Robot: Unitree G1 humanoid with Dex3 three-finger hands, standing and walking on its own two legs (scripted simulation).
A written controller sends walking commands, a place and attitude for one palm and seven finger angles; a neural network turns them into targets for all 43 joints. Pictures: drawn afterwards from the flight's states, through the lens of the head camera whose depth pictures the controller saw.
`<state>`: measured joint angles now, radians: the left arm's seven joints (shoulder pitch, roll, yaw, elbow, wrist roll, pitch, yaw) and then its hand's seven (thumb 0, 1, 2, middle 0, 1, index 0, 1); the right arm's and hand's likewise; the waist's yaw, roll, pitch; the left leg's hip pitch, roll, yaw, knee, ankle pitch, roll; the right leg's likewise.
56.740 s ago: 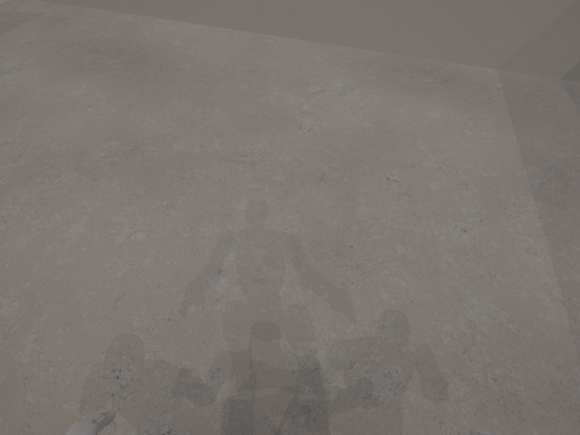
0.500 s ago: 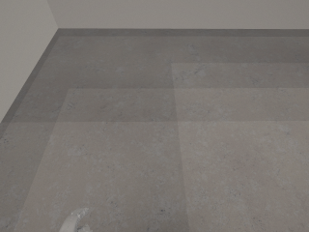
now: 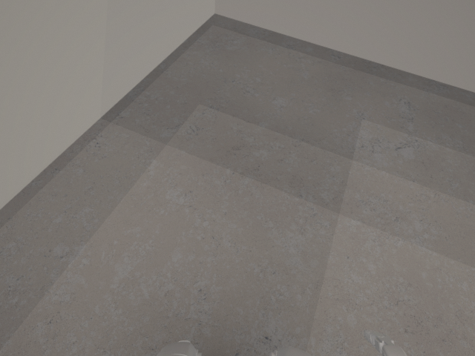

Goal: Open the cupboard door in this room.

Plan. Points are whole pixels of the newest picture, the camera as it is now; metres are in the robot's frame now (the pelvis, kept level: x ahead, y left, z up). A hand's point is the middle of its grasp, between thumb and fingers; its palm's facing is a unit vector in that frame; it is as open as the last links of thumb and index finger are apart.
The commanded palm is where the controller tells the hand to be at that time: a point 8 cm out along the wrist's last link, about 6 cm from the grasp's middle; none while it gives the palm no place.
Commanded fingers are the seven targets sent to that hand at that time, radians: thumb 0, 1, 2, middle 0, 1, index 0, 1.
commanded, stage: turn to face it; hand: left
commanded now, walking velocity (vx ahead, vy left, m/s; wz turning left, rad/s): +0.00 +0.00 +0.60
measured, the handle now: out of the picture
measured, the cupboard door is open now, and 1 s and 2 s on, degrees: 38 38 38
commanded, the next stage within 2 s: none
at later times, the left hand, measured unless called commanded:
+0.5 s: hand out of the picture +0.04 +0.14 -0.13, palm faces +0.28 -0.92 -0.29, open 7.4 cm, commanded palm none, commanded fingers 0.00 0.90 0.90 -0.20 -0.30 -0.20 -0.30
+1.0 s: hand out of the picture -0.09 +0.17 -0.15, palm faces +0.60 -0.76 -0.25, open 7.4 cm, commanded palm none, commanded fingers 0.00 0.90 0.90 -0.20 -0.30 -0.20 -0.30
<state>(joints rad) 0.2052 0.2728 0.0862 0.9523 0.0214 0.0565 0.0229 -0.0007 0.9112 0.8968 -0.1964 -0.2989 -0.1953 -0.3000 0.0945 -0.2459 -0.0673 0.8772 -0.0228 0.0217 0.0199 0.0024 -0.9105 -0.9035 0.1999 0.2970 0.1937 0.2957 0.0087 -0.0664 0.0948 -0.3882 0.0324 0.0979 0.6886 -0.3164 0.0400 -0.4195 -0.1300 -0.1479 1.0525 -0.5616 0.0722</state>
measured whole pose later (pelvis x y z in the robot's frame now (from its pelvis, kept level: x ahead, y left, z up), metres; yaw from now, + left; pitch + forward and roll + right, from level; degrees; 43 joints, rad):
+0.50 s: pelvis +0.01 -0.07 +0.02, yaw +17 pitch +0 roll +3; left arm 0.18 0.17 0.03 0.88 0.02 0.01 0.03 0.00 0.90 0.90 -0.20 -0.30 -0.20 -0.30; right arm 0.17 -0.25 -0.09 0.95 -0.02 0.09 0.03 0.01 -0.91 -0.90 0.20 0.30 0.20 0.30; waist -0.04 0.03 0.11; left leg -0.54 -0.01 -0.01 1.17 -0.41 -0.06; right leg -0.25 -0.08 -0.13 0.54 -0.30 -0.03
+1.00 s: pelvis -0.02 -0.05 +0.02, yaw +35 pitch +1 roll -1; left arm 0.17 0.27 0.08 0.92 0.02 0.06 0.01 0.01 0.91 0.90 -0.19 -0.30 -0.19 -0.30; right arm 0.14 -0.21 -0.05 0.91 -0.02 0.04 0.01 0.00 -0.91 -0.90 0.20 0.30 0.20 0.30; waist 0.02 -0.04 0.09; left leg -0.28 -0.01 0.01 0.51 -0.25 0.03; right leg -0.51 -0.10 -0.02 1.11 -0.38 0.10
